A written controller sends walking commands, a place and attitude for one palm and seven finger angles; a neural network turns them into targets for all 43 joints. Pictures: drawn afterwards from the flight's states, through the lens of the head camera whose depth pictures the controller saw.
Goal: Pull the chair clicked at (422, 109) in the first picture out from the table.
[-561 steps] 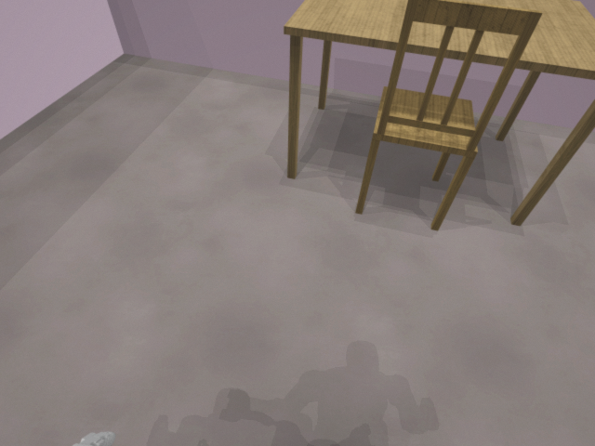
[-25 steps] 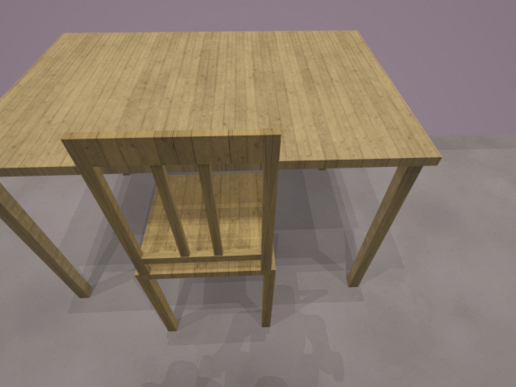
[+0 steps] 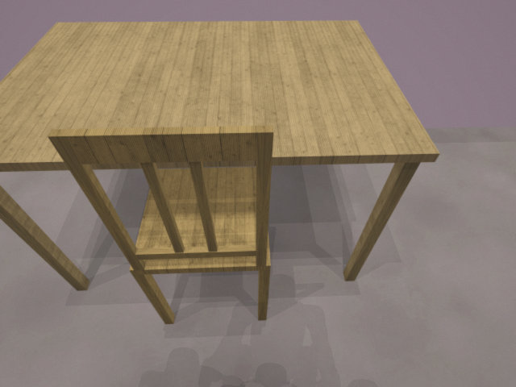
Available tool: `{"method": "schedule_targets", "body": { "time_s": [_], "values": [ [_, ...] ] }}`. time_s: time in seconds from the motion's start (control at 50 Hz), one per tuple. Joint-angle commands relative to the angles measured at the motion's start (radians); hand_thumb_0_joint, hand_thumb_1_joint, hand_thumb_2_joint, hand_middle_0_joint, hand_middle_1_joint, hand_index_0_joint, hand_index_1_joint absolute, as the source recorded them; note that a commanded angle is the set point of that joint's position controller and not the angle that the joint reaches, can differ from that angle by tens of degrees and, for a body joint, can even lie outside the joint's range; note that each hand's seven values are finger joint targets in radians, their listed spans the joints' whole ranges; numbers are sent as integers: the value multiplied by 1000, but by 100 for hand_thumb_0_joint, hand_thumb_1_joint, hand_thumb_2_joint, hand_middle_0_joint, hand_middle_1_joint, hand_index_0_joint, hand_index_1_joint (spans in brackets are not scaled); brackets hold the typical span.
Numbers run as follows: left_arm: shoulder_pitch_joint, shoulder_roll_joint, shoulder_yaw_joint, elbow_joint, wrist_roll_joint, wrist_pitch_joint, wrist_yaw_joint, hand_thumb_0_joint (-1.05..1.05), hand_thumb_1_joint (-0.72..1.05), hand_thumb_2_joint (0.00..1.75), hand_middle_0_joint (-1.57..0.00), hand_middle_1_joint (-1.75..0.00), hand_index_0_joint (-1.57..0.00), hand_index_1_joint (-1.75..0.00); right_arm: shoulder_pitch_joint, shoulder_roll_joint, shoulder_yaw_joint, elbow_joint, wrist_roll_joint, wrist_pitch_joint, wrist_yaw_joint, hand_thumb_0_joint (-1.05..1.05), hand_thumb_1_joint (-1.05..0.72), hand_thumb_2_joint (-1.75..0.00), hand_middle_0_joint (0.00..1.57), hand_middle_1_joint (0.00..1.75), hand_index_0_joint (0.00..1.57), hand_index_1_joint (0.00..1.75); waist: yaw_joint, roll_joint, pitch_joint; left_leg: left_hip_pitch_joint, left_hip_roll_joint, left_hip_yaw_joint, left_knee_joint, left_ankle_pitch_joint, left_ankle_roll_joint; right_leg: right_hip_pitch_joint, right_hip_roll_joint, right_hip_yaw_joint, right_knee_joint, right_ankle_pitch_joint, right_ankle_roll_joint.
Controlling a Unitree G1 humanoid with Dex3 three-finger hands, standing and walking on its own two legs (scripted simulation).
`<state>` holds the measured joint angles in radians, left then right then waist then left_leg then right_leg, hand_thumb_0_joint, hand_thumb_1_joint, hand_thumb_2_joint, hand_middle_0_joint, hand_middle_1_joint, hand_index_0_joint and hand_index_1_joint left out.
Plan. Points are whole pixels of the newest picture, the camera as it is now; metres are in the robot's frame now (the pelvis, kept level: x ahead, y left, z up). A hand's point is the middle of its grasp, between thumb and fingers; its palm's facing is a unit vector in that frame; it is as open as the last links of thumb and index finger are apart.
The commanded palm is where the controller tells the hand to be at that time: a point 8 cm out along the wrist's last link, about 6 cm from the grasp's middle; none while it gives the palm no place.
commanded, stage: look again from close up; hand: left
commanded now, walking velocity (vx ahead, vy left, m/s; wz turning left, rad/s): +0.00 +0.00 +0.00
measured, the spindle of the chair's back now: (166, 212) +0.46 +0.23 -0.08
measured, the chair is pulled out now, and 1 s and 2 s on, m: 0.00 0.00 0.00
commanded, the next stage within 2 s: raise the hand toward the chair's back in 0.54 s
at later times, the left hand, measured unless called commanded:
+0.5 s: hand out of the picture +0.00 +0.17 -0.18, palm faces +0.02 -0.98 -0.19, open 7.4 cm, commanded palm none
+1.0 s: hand (177, 362) +0.17 +0.14 -0.05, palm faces +0.02 -1.00 +0.02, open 8.7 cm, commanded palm +0.11 +0.22 -0.06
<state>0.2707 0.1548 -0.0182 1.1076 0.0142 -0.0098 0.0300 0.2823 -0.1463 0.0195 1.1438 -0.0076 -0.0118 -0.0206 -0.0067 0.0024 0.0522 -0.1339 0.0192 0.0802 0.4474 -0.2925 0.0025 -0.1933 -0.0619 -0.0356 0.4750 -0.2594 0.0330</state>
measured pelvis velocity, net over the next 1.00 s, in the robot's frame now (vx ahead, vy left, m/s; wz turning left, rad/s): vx -0.04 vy -0.02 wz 0.02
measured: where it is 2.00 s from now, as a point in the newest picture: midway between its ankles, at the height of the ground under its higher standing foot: outside the picture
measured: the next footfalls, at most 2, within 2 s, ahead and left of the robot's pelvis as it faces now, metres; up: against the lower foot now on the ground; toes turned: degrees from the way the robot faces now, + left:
none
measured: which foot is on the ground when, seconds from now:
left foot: down 0.00-1.00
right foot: down 0.00-1.00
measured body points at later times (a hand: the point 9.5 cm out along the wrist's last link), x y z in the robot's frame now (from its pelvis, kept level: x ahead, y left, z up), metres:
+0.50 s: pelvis +0.01 +0.00 +0.00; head +0.01 +0.00 +0.45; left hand +0.00 +0.22 -0.16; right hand +0.01 -0.22 -0.16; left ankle -0.03 +0.11 -0.74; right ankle +0.00 -0.14 -0.74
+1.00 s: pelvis -0.04 -0.02 -0.08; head -0.01 -0.01 +0.37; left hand +0.16 +0.19 -0.05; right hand +0.17 -0.28 -0.11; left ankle -0.03 +0.11 -0.74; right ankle +0.00 -0.14 -0.74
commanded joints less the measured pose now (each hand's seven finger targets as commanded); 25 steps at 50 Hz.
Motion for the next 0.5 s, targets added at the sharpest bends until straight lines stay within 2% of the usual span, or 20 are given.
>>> {"method": "schedule_targets", "body": {
  "time_s": [0.0,0.1,0.24,0.32,0.36,0.44,0.48],
  "values": [
    [64,111,26,-27,-5,-16,9,0,90,90,-20,-30,-20,-30,48,-92,-22,-25,0,-18,-3,0,-90,-90,20,30,20,30,10,2,14,-55,73,-67,-94,159,22,10,-56,51,-66,188,-52],
    [68,107,28,-23,-4,-20,10,0,90,90,-20,-30,-20,-30,47,-87,-23,-19,0,-20,-6,0,-90,-90,20,30,20,30,10,-17,2,-39,76,-65,-85,204,21,19,-61,47,-61,253,-52],
    [66,105,30,-21,-4,-21,10,0,90,90,-20,-30,-20,-30,47,-86,-24,-15,-1,-23,-8,0,-90,-90,20,30,20,30,9,-6,-11,-24,78,-67,-88,241,20,33,-61,43,-60,281,-52],
    [64,107,31,-18,-4,-20,10,0,90,90,-20,-30,-20,-30,43,-87,-22,-12,-1,-22,-9,0,-90,-90,20,30,20,30,9,14,1,-29,78,-68,-95,235,18,32,-60,42,-69,260,-51],
    [67,104,31,-17,-4,-18,9,0,90,90,-20,-30,-20,-30,39,-82,-23,-14,0,-21,-9,0,-90,-90,20,30,20,30,12,-1,21,-34,79,-70,-107,212,21,22,-55,42,-79,231,-50],
    [69,106,30,-15,-3,-20,9,0,90,90,-20,-30,-20,-30,44,-87,-22,-15,0,-22,-8,0,-90,-90,20,30,20,30,10,-1,10,-29,77,-73,-107,211,19,26,-59,43,-82,228,-49],
    [71,101,29,-14,-3,-18,9,0,90,90,-20,-30,-20,-30,41,-86,-23,-14,0,-21,-8,0,-90,-90,20,30,20,30,11,-2,34,-38,78,-72,-113,191,20,11,-56,42,-89,202,-49]
  ]
}}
